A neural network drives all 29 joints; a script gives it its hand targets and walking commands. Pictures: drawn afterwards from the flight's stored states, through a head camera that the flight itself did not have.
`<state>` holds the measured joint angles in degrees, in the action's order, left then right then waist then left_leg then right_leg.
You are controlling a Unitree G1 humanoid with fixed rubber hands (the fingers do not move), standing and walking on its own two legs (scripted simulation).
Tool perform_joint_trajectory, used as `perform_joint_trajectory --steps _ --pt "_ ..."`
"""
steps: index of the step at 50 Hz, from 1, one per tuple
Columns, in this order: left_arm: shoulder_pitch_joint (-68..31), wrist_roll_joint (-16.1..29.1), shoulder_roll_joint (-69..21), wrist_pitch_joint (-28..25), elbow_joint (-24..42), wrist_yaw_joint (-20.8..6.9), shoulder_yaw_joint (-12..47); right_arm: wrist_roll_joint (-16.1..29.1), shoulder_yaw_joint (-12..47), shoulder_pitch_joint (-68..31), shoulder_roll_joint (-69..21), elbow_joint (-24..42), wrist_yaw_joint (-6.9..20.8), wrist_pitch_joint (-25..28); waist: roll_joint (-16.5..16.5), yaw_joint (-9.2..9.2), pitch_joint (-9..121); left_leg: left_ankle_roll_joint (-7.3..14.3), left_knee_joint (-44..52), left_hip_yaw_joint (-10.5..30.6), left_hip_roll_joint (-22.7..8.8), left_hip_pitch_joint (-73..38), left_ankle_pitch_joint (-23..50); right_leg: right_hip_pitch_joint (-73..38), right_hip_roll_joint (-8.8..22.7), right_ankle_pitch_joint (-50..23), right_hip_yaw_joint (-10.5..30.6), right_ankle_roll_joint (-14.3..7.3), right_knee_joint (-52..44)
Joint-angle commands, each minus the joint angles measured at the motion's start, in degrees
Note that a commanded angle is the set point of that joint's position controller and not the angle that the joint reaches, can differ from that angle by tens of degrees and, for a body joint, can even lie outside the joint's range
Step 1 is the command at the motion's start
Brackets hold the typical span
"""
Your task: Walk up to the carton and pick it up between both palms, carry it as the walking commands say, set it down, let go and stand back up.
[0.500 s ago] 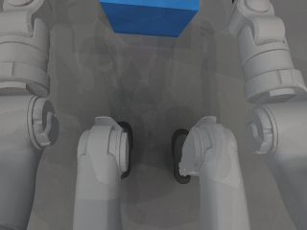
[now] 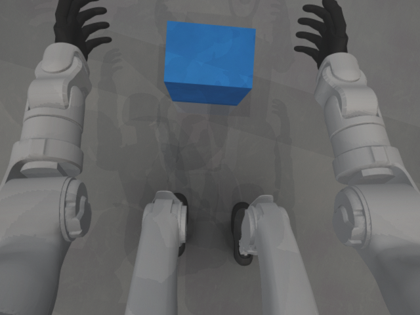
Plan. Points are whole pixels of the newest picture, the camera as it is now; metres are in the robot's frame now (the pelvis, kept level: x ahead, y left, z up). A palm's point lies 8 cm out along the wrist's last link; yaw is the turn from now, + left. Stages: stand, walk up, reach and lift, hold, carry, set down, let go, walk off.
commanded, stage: set down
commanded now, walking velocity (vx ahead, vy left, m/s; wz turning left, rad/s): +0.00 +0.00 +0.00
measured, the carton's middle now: (207, 70) +0.61 +0.04 -0.43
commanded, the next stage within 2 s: let go in 0.50 s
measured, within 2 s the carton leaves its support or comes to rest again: neither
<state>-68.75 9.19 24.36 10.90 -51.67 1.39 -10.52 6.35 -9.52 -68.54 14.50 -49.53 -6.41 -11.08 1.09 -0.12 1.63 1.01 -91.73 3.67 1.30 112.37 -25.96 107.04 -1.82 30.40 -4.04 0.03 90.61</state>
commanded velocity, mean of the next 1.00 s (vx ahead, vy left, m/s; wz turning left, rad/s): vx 0.00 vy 0.00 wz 0.00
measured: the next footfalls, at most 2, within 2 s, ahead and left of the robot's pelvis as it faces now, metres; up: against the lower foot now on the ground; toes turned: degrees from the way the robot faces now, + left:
none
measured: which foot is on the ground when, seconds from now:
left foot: down 0.00-1.00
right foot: down 0.00-1.00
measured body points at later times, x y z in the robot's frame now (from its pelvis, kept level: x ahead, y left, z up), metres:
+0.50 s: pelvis +0.02 +0.01 +0.12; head +0.32 +0.06 +0.45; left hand +0.53 +0.28 +0.02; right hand +0.56 -0.14 +0.03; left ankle +0.09 +0.11 -0.50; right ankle +0.07 -0.12 -0.50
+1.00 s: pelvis +0.05 +0.00 +0.19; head +0.23 +0.04 +0.60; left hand +0.36 +0.28 +0.09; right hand +0.41 -0.20 +0.10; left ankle +0.09 +0.11 -0.50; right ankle +0.07 -0.12 -0.50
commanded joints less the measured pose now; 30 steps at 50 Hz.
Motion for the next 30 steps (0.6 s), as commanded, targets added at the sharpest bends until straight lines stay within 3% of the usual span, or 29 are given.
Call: perform_joint_trajectory --steps 1,2,3,4,5,6,7,8,9,10,11,12,13,14,15,16,17,18,19,20,21,22,23,25,26,27,28,29,30 --pt "-11.6 -2.9 4.3 -1.4 7.9 -1.9 -3.3 -2.3 -7.2 -7.6 7.5 8.8 0.8 1.0 5.3 -0.42 67.0 -3.0 11.9 -3.9 1.9 -54.6 32.5 -26.7 -4.7 -25.2 1.4 1.8 -13.4" --pt "-11.6 -3.2 6.0 -1.8 10.5 -2.2 -3.7 -1.6 -5.4 -7.6 4.7 8.6 1.1 0.9 4.3 1.42 67.1 -2.9 13.6 -4.6 2.1 -52.6 30.4 -30.5 -4.7 -25.1 1.7 2.0 -14.7" --pt "-9.5 -3.8 5.2 -1.7 5.8 -2.3 -4.0 -2.8 -6.9 -6.7 6.7 8.3 1.1 1.2 4.5 0.21 65.2 -3.0 15.1 -3.9 1.8 -54.2 30.3 -29.1 -4.4 -24.9 1.2 2.1 -15.6" --pt "-11.6 -4.1 4.3 -1.3 5.5 -2.4 -3.4 -3.2 -7.9 -7.0 5.1 5.2 1.5 0.8 4.7 -1.01 63.5 -3.0 16.4 -2.7 1.4 -56.8 30.8 -25.8 -4.2 -23.0 0.6 1.9 -16.4" --pt "-12.5 -4.3 4.2 -1.5 7.5 -2.7 -3.3 -1.6 -7.0 -7.5 3.8 5.1 1.8 0.4 6.8 1.14 62.3 -3.1 19.0 -3.6 1.5 -57.1 26.2 -28.0 -4.4 -20.3 1.7 1.4 -18.8" --pt "-11.3 -5.1 4.9 -1.6 5.7 -2.9 -4.6 -1.7 -6.5 -9.0 4.6 7.2 2.1 0.6 6.1 2.53 62.1 -2.8 19.3 -4.2 1.7 -56.1 27.9 -28.6 -4.0 -21.7 2.2 1.6 -19.9" --pt "-10.8 -4.8 5.4 -1.5 3.9 -3.0 -5.1 -3.9 -7.6 -9.1 6.4 6.9 2.0 0.9 1.3 0.85 62.0 -2.7 20.4 -4.1 1.9 -54.0 24.6 -32.9 -4.1 -20.0 2.4 2.2 -21.8" --pt "-11.3 -5.6 4.3 -1.4 2.3 -3.1 -5.7 -3.6 -7.6 -8.3 4.0 6.1 2.3 0.7 1.5 1.08 59.7 -2.5 23.4 -4.2 1.7 -53.7 25.0 -33.6 -4.1 -21.6 1.8 2.4 -22.9" --pt "-11.6 -5.3 4.1 -1.4 5.6 -3.0 -4.9 -3.9 -8.3 -8.2 6.2 7.6 2.5 0.7 4.1 1.23 64.1 -3.3 23.7 -4.1 1.9 -58.8 27.1 -34.1 -4.1 -22.2 1.8 2.1 -23.7" --pt "-10.8 -4.9 2.9 -1.2 4.6 -3.6 -3.7 -3.3 -8.1 -7.2 4.1 5.1 2.7 0.4 3.9 0.23 61.4 -2.9 25.0 -4.1 1.7 -59.1 24.6 -34.7 -4.0 -20.2 2.0 2.0 -25.6" --pt "-11.5 -4.3 1.9 -1.1 4.4 -3.8 -3.3 -5.1 -9.3 -7.7 6.7 6.6 2.6 1.0 2.8 -1.59 62.1 -3.1 25.5 -3.6 1.6 -59.2 24.7 -35.7 -4.1 -20.2 1.7 2.1 -26.7" --pt "-12.4 -6.0 4.3 -1.3 6.2 -3.8 -4.4 -3.8 -9.1 -7.1 2.8 5.8 3.0 0.3 3.5 0.16 60.3 -2.8 28.6 -3.9 1.4 -60.6 23.2 -36.1 -4.0 -19.6 1.6 2.1 -28.3" --pt "-10.4 -7.1 3.6 -1.2 3.5 -3.6 -4.6 -4.3 -9.7 -6.2 4.2 6.9 2.9 0.5 4.5 0.37 61.9 -2.7 29.8 -3.4 1.3 -64.8 25.6 -36.5 -4.3 -21.1 1.4 2.2 -29.1" --pt "-10.0 -7.3 4.0 -1.2 3.4 -3.8 -5.1 -4.6 -9.3 -7.9 5.1 9.1 3.4 0.7 4.6 1.04 61.7 -3.0 30.0 -3.9 1.6 -63.8 23.6 -38.3 -3.9 -19.8 2.0 2.3 -30.4" --pt "-10.2 -7.6 4.4 -1.5 4.9 -3.8 -6.1 -5.0 -10.0 -7.6 5.6 11.0 3.2 0.8 2.9 1.33 63.2 -2.9 31.9 -3.1 1.2 -65.6 27.4 -40.8 -4.0 -23.0 1.9 2.8 -31.4" --pt "-8.7 -7.2 3.2 -1.7 4.0 -3.5 -6.1 -5.9 -10.5 -5.3 6.4 9.5 3.2 1.1 2.4 0.07 64.4 -3.0 32.4 -3.0 1.5 -67.5 29.6 -42.7 -4.0 -25.5 1.9 2.7 -32.6" --pt "-9.5 -8.3 4.7 -1.6 3.0 -3.7 -7.1 -6.5 -11.1 -5.6 5.4 8.9 3.3 1.0 1.8 0.45 60.7 -2.6 33.2 -2.5 1.2 -67.7 26.7 -40.1 -3.5 -21.5 1.9 2.9 -33.9" --pt "-9.6 -8.8 0.5 -2.0 2.2 -4.0 -5.3 -6.0 -10.4 -1.8 1.9 2.6 4.1 1.0 4.7 -0.4 53.2 -3.0 34.9 -3.5 0.7 -64.9 24.0 -37.9 -3.2 -20.2 2.5 2.3 -35.5" --pt "-9.2 -10.1 0.2 -2.0 -1.1 -4.3 -5.9 -7.2 -11.4 -2.5 1.0 1.8 4.4 0.9 5.4 -0.37 48.8 -2.8 36.0 -2.8 0.5 -64.2 22.0 -35.5 -3.2 -18.2 2.3 2.2 -35.8" --pt "-8.2 -10.4 0.3 -2.5 0.6 -4.6 -5.6 -6.8 -11.2 -4.0 1.7 4.6 5.0 1.6 5.8 0.0 50.7 -3.0 36.0 -2.8 0.4 -65.5 25.7 -38.1 -3.0 -22.0 2.5 2.3 -36.1" --pt "-7.2 -11.6 1.6 -3.1 0.0 -4.1 -7.8 -8.7 -13.4 -1.7 3.8 3.3 4.9 2.1 6.0 -0.25 51.0 -3.5 36.4 -2.1 0.4 -67.1 26.9 -37.5 -2.9 -22.9 2.4 2.2 -36.8" --pt "-6.3 -9.8 -2.0 -3.2 0.0 -4.6 -5.5 -8.4 -12.4 -2.2 3.3 4.8 5.4 2.6 3.9 -1.58 51.1 -3.5 36.7 -1.4 -0.1 -68.9 29.4 -37.3 -2.9 -23.9 1.7 2.3 -37.4" --pt "-7.1 -11.2 -0.3 -4.0 1.6 -4.3 -8.1 -8.5 -11.3 -3.0 0.7 5.8 5.4 3.1 1.4 0.09 53.0 -3.0 35.9 -1.0 0.1 -67.5 34.5 -39.7 -3.2 -28.6 2.4 2.6 -36.7" --pt "-4.6 -12.4 -1.5 -4.2 1.2 -4.4 -8.4 -8.9 -11.2 3.0 -0.2 1.5 5.9 2.9 2.4 0.46 51.8 -2.9 36.6 -1.6 0.3 -67.7 35.0 -42.1 -2.4 -29.8 3.6 2.3 -38.8" --pt "-3.2 -13.0 -0.3 -4.3 2.5 -4.3 -8.6 -9.0 -12.6 2.2 1.7 4.4 5.5 3.5 5.3 0.45 56.6 -3.5 36.6 -1.9 0.3 -70.7 36.6 -44.1 -3.1 -32.2 3.3 2.4 -37.8" --pt "-0.1 -13.1 -2.6 -4.0 1.5 -3.9 -8.5 -9.3 -12.0 4.5 2.3 4.3 6.1 3.6 3.7 0.62 58.8 -3.5 36.6 -1.2 -0.3 -76.6 43.1 -41.9 -3.3 -33.0 2.2 2.6 -38.4" --pt "-1.3 -13.8 -4.0 -4.2 5.6 -3.6 -8.0 -9.6 -11.8 5.8 1.9 4.9 6.5 4.1 6.6 0.14 61.3 -3.6 36.0 0.0 -0.6 -82.1 47.8 -39.1 -3.4 -32.8 2.7 2.3 -38.3" --pt "0.4 -13.9 -2.4 -4.5 8.6 -3.4 -8.6 -10.2 -11.3 7.5 3.0 6.4 6.5 4.2 6.7 0.82 64.6 -3.8 35.4 0.1 -0.5 -84.8 52.0 -40.6 -3.7 -35.0 2.3 2.4 -38.0" --pt "2.1 -14.5 -2.6 -4.9 11.5 -2.9 -8.0 -9.7 -10.3 10.8 2.7 8.3 6.8 4.7 9.2 0.65 67.5 -3.4 35.5 0.8 -1.0 -91.4 56.5 -39.1 -3.4 -36.3 2.9 2.0 -38.9"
